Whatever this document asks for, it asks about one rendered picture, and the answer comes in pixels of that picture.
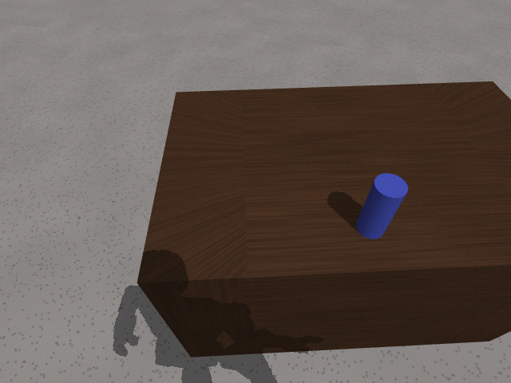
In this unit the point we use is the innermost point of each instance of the can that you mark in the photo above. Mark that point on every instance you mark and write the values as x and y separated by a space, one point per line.
384 199

